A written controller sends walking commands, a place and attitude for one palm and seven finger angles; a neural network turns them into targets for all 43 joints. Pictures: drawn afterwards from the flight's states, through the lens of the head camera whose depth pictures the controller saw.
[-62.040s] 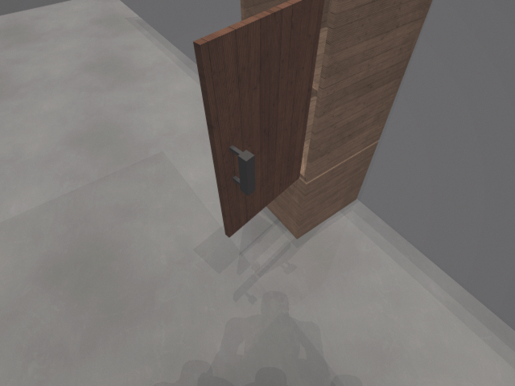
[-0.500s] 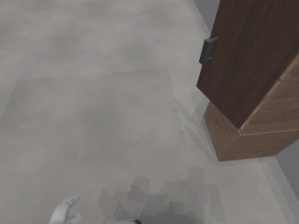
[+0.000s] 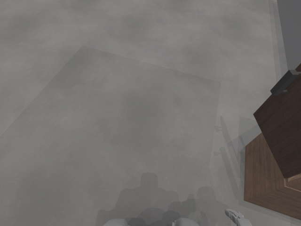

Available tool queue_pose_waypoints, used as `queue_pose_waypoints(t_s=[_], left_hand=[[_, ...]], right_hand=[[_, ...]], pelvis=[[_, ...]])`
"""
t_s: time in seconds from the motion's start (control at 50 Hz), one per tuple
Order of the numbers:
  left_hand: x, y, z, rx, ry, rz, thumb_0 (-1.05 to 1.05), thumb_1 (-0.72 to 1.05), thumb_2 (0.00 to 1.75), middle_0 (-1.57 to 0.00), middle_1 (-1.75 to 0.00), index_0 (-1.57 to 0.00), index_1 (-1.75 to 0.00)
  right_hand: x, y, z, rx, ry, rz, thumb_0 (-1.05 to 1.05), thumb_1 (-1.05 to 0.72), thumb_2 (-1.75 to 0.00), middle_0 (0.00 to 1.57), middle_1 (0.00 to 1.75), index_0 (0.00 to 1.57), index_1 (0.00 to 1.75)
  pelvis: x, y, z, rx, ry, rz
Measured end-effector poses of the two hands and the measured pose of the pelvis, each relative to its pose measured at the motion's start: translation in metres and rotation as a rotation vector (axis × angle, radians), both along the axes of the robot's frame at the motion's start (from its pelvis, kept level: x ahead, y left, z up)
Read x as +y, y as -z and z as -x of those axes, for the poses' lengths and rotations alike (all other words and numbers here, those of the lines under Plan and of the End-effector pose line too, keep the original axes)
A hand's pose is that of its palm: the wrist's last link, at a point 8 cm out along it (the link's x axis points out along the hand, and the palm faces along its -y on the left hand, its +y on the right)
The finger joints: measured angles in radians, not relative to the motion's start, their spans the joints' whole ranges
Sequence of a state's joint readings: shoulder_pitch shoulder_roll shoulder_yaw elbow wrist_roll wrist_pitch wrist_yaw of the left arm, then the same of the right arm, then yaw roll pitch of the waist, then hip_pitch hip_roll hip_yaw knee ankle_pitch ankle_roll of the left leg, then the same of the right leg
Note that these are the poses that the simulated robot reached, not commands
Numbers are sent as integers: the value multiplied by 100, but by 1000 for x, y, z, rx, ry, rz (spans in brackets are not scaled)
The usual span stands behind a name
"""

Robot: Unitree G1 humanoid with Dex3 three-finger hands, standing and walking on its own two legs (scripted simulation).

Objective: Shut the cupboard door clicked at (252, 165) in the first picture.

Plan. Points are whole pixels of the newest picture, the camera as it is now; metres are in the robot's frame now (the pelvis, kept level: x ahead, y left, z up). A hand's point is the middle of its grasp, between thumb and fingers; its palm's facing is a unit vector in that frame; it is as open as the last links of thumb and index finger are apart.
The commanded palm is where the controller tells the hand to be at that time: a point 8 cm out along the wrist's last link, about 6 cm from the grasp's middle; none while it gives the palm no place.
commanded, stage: walk to a spot facing it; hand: left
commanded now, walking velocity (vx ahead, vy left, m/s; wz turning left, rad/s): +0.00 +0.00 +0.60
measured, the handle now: (288, 83) +0.66 -0.51 -0.04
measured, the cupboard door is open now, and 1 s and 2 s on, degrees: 23 23 23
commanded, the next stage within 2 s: turn to face it in 1.58 s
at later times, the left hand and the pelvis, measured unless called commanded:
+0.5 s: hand out of the picture +0.05 +0.15 -0.14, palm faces +0.33 -0.91 -0.24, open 7.4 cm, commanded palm none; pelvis +0.08 -0.04 +0.02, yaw +20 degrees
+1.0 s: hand (52, 195) +0.19 +0.30 -0.14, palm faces +0.57 -0.79 -0.21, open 7.4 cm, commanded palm none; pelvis +0.21 +0.08 +0.02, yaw +35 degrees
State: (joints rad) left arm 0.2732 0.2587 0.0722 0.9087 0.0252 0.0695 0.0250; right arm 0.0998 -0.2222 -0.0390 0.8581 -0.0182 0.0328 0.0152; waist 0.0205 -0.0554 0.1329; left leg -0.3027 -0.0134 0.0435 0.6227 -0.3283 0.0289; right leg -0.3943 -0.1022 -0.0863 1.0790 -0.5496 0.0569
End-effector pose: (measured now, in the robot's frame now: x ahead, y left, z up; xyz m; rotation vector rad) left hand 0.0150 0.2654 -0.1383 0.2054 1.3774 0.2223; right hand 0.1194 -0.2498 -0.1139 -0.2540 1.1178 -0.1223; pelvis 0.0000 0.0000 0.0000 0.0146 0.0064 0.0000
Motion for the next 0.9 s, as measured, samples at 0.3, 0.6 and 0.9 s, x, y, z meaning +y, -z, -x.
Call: queue_pose_waypoints(t_s=[0.3,0.6,0.9], left_hand=[[-37,-35,-62,-293,-54,-59,0,91,89,-20,-30,-20,-30],[-88,-19,21,-23,-424,67,0,90,89,-20,-30,-20,-30],[32,-8,-63,-142,-537,15,1,91,89,-19,-30,-19,-30]], right_hand=[[-37,28,-3,129,-74,-48,0,-91,-90,20,30,20,30],[27,7,-148,161,-373,-42,1,-91,-90,19,30,19,30],[145,-2,-262,15,-547,-4,0,-91,-90,20,30,20,30]], pelvis=[[-44,2,-29,-4,-182,10],[-23,-14,-105,6,-431,10],[60,-6,-179,-24,-570,14]])
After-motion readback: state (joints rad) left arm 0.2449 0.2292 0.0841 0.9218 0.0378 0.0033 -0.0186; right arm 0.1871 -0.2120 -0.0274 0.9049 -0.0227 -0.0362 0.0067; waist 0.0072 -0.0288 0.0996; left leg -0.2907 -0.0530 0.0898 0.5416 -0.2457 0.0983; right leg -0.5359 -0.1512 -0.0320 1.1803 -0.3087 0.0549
